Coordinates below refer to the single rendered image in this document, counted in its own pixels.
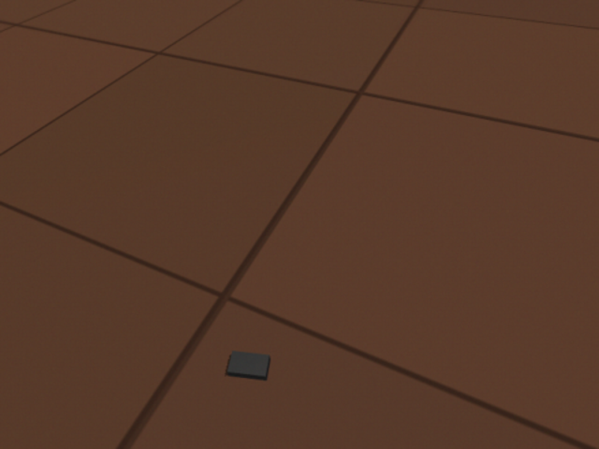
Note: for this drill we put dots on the small box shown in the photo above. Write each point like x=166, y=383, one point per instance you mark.
x=249, y=365

